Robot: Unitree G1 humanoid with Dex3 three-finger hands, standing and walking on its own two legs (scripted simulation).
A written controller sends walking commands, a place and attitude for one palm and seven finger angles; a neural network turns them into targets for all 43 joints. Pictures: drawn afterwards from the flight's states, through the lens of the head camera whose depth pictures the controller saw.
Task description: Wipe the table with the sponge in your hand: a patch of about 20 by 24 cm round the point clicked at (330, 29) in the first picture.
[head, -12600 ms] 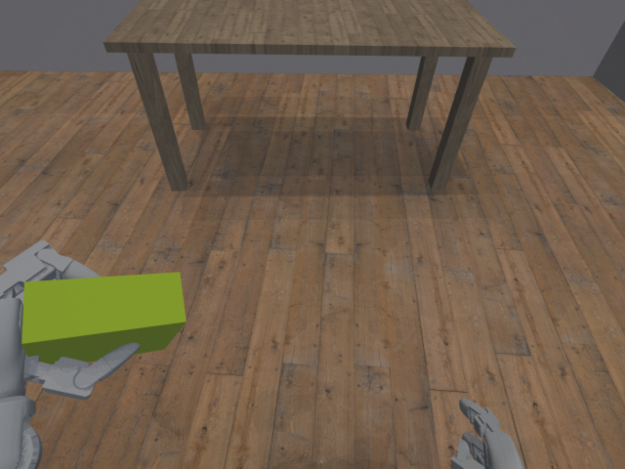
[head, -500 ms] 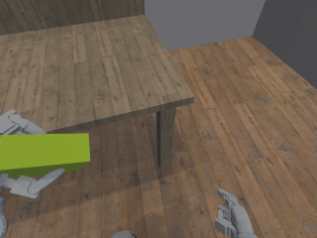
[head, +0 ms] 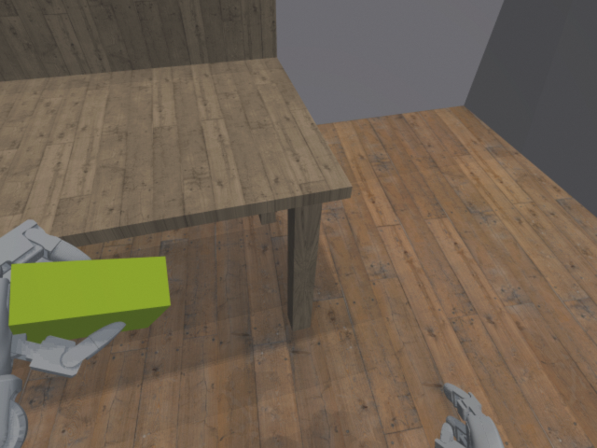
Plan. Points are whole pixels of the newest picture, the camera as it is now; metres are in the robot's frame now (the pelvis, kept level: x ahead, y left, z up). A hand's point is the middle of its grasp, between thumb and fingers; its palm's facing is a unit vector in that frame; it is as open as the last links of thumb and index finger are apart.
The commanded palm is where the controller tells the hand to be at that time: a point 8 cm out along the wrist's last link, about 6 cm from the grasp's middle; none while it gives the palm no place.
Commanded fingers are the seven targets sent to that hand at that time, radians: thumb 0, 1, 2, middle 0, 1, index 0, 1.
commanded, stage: come to a stop and stand still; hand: left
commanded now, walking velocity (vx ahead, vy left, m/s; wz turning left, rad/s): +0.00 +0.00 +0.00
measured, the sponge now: (114, 299) +0.22 +0.21 +0.15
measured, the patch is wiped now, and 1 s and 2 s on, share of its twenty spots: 0.00 0.00 0.00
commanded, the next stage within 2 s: look again from close up in 1.72 s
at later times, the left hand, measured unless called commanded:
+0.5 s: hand (45, 343) +0.16 +0.24 +0.18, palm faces +0.40 -0.80 -0.45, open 9.5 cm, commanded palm +0.10 +0.28 +0.18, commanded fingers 0.00 0.10 1.30 -1.20 -1.60 -1.20 -1.60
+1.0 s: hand out of the picture +0.10 +0.24 +0.18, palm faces +0.44 -0.79 -0.43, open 9.5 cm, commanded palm +0.04 +0.28 +0.18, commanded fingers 0.00 0.10 1.30 -1.20 -1.60 -1.20 -1.60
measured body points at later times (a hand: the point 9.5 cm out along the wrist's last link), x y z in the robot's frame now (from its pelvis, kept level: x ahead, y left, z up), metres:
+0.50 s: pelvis -0.05 +0.00 +0.00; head -0.05 -0.01 +0.45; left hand +0.13 +0.28 +0.20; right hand +0.09 -0.24 -0.09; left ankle -0.02 +0.12 -0.73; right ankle +0.07 -0.05 -0.73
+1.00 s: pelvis -0.10 -0.01 +0.00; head -0.10 -0.01 +0.45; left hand +0.07 +0.28 +0.20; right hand +0.07 -0.23 -0.08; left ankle -0.13 +0.10 -0.74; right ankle +0.05 -0.05 -0.72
